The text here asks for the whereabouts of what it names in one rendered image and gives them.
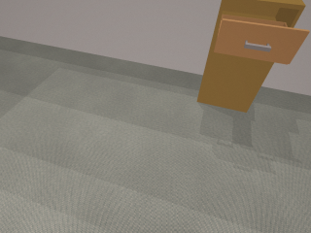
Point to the cabinet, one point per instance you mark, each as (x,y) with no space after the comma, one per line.
(231,81)

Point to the drawer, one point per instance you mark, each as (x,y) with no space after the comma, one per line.
(284,41)

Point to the handle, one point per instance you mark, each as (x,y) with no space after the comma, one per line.
(251,46)

